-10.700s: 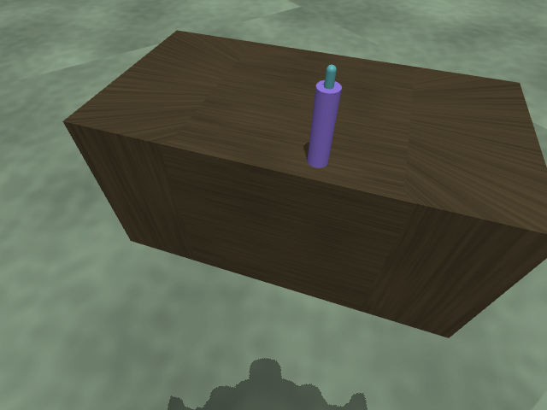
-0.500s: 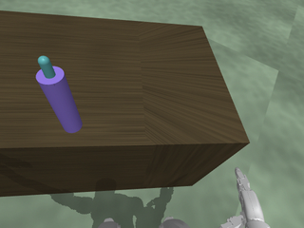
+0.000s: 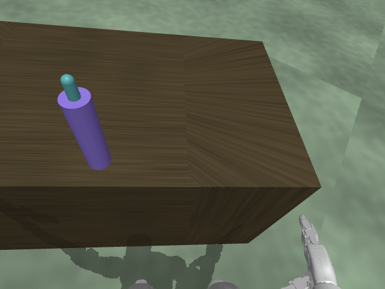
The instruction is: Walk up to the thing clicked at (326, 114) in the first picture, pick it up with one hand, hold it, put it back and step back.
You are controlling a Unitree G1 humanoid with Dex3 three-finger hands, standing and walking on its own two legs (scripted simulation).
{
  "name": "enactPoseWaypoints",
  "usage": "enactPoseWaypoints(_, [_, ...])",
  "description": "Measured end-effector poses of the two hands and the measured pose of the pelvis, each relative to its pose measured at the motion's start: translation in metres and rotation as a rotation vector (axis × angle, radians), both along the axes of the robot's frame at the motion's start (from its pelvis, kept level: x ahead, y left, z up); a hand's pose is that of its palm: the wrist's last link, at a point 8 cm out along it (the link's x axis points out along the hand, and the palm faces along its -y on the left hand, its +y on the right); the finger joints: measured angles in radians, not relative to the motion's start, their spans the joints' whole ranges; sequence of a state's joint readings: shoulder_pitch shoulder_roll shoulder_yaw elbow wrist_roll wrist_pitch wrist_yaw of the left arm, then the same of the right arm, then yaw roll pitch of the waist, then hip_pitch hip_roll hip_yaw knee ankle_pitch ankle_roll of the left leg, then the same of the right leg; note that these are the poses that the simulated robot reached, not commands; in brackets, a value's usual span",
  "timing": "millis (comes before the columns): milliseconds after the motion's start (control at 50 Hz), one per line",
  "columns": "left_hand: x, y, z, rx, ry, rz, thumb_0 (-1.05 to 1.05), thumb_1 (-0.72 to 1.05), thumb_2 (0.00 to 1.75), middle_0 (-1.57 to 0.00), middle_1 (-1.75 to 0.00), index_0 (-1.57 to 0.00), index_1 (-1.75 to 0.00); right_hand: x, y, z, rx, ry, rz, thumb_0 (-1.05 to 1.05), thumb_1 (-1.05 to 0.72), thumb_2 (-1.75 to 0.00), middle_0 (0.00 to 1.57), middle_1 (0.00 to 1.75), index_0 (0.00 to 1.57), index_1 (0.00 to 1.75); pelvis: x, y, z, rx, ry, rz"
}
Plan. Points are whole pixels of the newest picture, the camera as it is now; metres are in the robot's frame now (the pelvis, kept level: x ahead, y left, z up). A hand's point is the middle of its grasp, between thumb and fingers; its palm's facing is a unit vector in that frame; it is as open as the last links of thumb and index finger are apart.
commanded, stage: go down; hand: left
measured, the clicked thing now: (86, 127) +0.44 +0.21 +0.06
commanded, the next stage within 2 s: approach in 0.18 s
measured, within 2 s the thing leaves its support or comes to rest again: neither
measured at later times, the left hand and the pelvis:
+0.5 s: hand out of the picture +0.35 +0.38 +0.10, palm faces +0.17 -0.99 +0.01, open 17.2 cm; pelvis -0.01 +0.00 -0.01, yaw +0 degrees
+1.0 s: hand (64, 159) +0.41 +0.27 -0.02, palm faces +0.14 -0.99 +0.06, open 17.1 cm; pelvis -0.02 +0.00 -0.05, yaw -2 degrees
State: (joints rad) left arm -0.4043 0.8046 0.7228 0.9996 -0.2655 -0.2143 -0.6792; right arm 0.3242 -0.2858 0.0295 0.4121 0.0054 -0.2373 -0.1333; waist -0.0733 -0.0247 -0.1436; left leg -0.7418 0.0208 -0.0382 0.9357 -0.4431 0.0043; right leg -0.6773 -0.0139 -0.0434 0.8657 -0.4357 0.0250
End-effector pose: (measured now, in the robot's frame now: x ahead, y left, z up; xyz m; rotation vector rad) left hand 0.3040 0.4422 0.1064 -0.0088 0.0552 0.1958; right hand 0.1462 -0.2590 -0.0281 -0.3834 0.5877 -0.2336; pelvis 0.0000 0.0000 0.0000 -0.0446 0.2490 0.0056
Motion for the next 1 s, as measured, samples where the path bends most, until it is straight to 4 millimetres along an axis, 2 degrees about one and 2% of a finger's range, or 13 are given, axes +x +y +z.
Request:
enactPoseWaypoints(300, [0.009, -0.004, 0.002, 0.002, -0.013, -0.014, -0.02, -0.5, 0.07, -0.04, -0.04, -0.03, -0.04, -0.009, -0.003, 0.001, -0.008, 0.0, -0.007, -0.01, 0.54, -0.05, 0.05, 0.05, 0.06, 0.05, -0.005, -0.003, -0.002, -0.001, 0.006, -0.001])
enactPoseWaypoints(460, [0.013, -0.006, 0.0, -0.003, 0.008, -0.018, -0.02, -0.47, 0.06, -0.06, -0.04, -0.05, -0.05, -0.01, 0.004, -0.008, 0.017, 0.013, -0.001, -0.01, 0.54, -0.05, 0.05, 0.05, 0.06, 0.05, -0.005, -0.002, -0.004, -0.001, 0.015, -0.004])
enactPoseWaypoints(580, [0.025, -0.028, -0.028, -0.033, 0.036, -0.052, -0.01, -0.47, 0.06, -0.06, -0.04, -0.05, -0.06, -0.005, 0.009, -0.012, 0.029, 0.007, 0.027, -0.01, 0.55, -0.05, 0.05, 0.05, 0.06, 0.05, -0.007, -0.001, -0.01, 0.0, 0.036, -0.002])
enactPoseWaypoints(680, [0.044, -0.061, -0.069, -0.068, 0.063, -0.092, -0.01, -0.48, 0.07, -0.05, -0.04, -0.05, -0.05, -0.004, 0.004, -0.006, 0.006, -0.011, 0.035, -0.01, 0.56, -0.04, 0.06, 0.05, 0.06, 0.05, -0.01, -0.002, -0.017, 0.001, 0.058, -0.007])
enactPoseWaypoints(840, [0.073, -0.109, -0.129, -0.092, 0.04, -0.101, -0.02, -0.46, 0.06, -0.04, -0.04, -0.05, -0.04, -0.02, -0.012, -0.001, -0.063, 0.024, 0.011, -0.01, 0.56, -0.04, 0.05, 0.05, 0.06, 0.05, -0.016, -0.003, -0.033, -0.006, 0.104, -0.023])
enactPoseWaypoints(1000, [0.08, -0.121, -0.133, -0.05, -0.014, -0.06, -0.02, -0.43, 0.06, -0.03, -0.02, -0.04, -0.02, -0.023, -0.006, -0.013, -0.05, 0.035, 0.031, -0.01, 0.55, -0.05, 0.05, 0.05, 0.06, 0.05, -0.021, -0.003, -0.046, -0.012, 0.141, -0.024])
